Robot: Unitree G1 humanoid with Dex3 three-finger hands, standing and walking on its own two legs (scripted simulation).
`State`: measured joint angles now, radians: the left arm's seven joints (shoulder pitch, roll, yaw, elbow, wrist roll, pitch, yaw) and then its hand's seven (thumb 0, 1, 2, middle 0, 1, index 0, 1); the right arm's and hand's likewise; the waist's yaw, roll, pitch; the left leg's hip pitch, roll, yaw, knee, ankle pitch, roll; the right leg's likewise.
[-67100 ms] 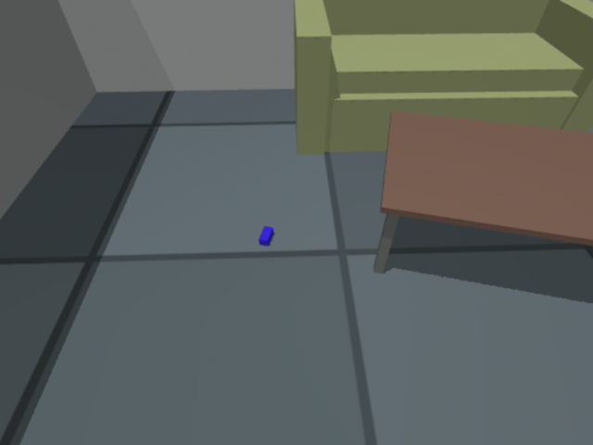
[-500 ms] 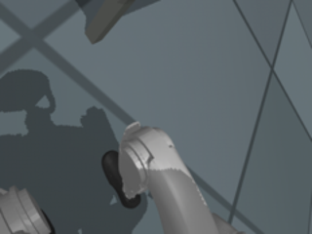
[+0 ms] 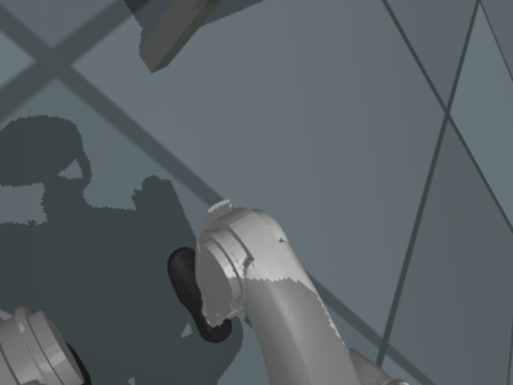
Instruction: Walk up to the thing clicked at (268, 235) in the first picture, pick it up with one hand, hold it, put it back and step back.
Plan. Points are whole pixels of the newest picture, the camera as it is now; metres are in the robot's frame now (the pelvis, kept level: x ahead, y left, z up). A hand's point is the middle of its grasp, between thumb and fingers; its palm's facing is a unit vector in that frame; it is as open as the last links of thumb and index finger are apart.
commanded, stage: close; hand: left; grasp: from above
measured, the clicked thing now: out of the picture +0.48 +0.38 -0.30
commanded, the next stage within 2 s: settle in 0.04 s
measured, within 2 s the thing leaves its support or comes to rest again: neither
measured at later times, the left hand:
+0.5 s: hand out of the picture +0.47 +0.38 -0.26, palm faces -0.36 -0.22 -0.91, open 8.7 cm
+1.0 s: hand out of the picture +0.47 +0.38 -0.17, palm faces -0.38 -0.18 -0.91, open 8.1 cm
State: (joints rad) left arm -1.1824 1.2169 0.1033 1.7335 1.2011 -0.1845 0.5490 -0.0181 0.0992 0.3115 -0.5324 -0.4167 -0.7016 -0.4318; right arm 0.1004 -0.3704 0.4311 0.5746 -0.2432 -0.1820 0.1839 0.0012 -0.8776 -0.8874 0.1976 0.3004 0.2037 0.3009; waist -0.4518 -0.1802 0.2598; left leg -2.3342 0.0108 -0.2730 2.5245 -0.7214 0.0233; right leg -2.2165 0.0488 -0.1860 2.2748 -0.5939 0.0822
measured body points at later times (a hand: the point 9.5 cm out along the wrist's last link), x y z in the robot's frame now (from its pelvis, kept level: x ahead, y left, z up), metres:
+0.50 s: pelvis +0.00 +0.00 +0.00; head +0.30 +0.15 +0.30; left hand +0.49 +0.38 -0.20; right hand +0.04 -0.25 -0.04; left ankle +0.06 +0.12 -0.28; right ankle +0.14 -0.12 -0.28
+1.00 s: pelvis +0.01 -0.01 +0.01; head +0.26 +0.12 +0.35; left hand +0.48 +0.39 -0.12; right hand +0.09 -0.27 -0.06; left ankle +0.06 +0.12 -0.28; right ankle +0.14 -0.12 -0.28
